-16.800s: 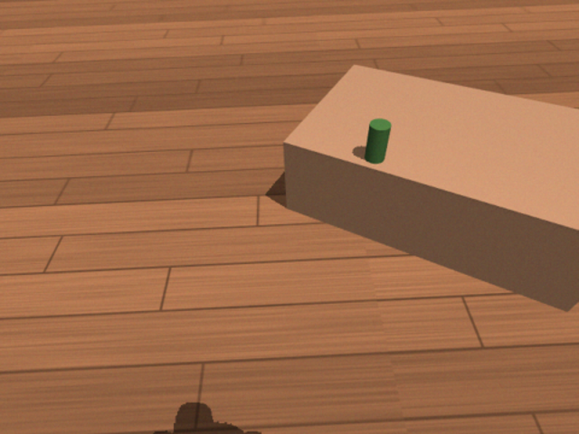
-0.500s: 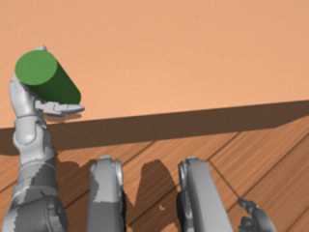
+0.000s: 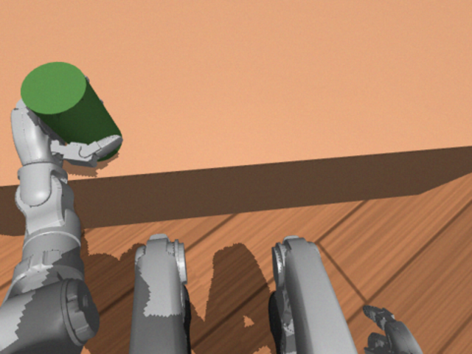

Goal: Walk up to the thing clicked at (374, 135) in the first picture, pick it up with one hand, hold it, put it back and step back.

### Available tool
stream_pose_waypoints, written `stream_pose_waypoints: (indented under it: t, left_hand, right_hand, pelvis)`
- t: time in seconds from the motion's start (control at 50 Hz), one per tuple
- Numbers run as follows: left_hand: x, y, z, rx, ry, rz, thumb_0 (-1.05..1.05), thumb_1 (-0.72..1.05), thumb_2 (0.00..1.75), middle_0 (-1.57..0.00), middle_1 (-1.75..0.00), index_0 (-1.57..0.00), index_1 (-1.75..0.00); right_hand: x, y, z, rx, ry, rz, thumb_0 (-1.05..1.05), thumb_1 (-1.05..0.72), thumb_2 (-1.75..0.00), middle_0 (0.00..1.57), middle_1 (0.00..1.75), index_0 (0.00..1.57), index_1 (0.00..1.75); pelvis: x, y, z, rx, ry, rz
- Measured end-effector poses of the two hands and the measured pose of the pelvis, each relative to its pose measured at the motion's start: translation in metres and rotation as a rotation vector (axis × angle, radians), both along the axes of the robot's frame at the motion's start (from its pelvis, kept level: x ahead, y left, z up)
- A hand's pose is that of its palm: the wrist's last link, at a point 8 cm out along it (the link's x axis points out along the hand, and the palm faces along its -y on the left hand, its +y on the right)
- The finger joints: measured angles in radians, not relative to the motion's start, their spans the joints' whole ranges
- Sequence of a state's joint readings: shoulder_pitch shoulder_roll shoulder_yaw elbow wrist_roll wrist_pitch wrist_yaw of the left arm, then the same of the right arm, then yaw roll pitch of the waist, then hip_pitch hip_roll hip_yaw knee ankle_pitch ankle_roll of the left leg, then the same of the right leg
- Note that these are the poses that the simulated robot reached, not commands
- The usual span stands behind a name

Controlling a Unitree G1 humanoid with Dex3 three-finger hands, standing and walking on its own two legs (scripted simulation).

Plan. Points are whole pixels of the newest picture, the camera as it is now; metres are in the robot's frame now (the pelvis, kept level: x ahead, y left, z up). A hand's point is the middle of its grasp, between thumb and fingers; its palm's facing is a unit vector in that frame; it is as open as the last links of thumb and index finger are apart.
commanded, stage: settle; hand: left
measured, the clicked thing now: (80, 118) +0.47 +0.25 +0.02
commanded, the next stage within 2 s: lift in 1.28 s
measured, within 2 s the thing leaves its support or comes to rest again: leaves its support in 0.50 s
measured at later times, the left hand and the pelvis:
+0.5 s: hand (81, 118) +0.47 +0.25 +0.02, palm faces +0.20 -0.98 -0.06, open 10.4 cm; pelvis +0.00 +0.00 +0.02, yaw +0 degrees
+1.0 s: hand (60, 76) +0.50 +0.26 +0.07, palm faces +0.21 -0.98 -0.04, open 10.4 cm; pelvis +0.04 +0.01 +0.09, yaw +0 degrees
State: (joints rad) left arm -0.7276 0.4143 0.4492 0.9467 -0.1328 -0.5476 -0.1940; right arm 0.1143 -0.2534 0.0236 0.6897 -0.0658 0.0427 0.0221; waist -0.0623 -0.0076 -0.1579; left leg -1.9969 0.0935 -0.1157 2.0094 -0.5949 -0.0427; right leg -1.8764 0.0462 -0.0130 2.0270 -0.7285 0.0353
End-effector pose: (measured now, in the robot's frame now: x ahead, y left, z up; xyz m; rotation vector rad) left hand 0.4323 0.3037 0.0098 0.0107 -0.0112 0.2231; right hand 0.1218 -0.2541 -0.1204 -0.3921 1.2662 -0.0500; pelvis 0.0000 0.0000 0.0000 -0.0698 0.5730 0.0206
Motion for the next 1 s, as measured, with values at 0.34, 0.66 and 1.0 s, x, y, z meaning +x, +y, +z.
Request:
stream_pose_waypoints:
  t: [0.34, 0.66, 1.0]
  left_hand:
    - [0.003, 0.000, 0.002, 0.016, 0.019, -0.018, -0.01, -0.39, 1.04, -0.73, -0.91, -0.72, -0.91]
    - [0.012, -0.002, 0.028, 0.032, 0.133, -0.021, -0.01, -0.38, 1.04, -0.72, -0.92, -0.71, -0.92]
    - [0.035, 0.005, 0.069, 0.005, 0.103, -0.011, -0.01, -0.38, 1.04, -0.71, -0.93, -0.71, -0.92]
  right_hand:
    - [-0.013, 0.001, 0.002, -0.008, 0.015, -0.034, 0.01, -0.92, -0.89, 0.20, 0.30, 0.20, 0.30]
    - [-0.015, 0.002, 0.052, -0.018, 0.049, -0.093, 0.01, -0.93, -0.90, 0.20, 0.30, 0.20, 0.30]
    - [0.025, 0.007, 0.088, -0.005, -0.005, -0.061, 0.01, -0.92, -0.90, 0.20, 0.30, 0.20, 0.30]
  pelvis:
    - [-0.004, 0.002, 0.000, -0.007, -0.006, 0.003]
    - [0.018, 0.005, 0.051, -0.011, 0.023, 0.007]
    - [0.039, 0.010, 0.086, -0.013, 0.026, 0.014]
